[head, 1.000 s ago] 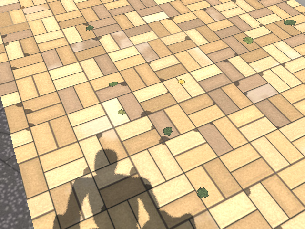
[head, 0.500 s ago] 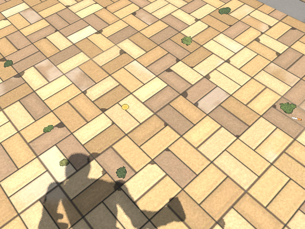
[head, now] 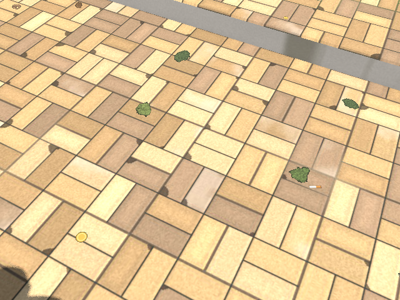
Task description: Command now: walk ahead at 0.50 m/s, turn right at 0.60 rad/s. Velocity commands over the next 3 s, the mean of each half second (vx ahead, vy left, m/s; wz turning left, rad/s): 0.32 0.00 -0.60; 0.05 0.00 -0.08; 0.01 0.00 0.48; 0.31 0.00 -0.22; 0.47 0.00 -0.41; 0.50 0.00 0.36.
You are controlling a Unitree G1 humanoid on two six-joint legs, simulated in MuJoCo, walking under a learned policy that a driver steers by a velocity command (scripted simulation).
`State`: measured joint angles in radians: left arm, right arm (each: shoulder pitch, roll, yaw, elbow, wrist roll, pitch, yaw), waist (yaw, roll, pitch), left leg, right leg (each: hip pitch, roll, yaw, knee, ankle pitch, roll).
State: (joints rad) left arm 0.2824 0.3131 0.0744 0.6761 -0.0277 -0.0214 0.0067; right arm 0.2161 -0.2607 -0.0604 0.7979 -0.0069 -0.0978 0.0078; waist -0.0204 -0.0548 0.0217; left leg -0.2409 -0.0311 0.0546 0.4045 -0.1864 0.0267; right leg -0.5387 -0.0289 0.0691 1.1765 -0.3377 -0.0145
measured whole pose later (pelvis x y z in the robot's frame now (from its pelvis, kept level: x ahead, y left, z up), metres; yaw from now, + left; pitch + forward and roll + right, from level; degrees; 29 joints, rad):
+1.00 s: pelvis +0.29 -0.04 -0.01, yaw -17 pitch +0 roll -1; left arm 0.18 0.26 0.05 0.67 0.02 0.02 0.02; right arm 0.18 -0.28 -0.04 0.70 0.01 0.01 -0.01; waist 0.00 0.01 0.04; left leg -0.34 -0.03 -0.12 0.61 -0.27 -0.01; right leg -0.30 0.05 0.03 0.57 -0.27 -0.01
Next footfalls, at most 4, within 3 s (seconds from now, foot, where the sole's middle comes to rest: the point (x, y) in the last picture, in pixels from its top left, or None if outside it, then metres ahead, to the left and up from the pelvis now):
0.32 right None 0.32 -0.17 -0.78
0.76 left None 0.40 0.05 -0.78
1.34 left None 0.36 0.09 -0.78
1.94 right None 0.46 -0.17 -0.78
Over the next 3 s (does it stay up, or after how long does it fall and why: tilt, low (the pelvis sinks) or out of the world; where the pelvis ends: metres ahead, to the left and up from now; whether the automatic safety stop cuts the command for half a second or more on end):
stays up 0.93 -0.26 0.00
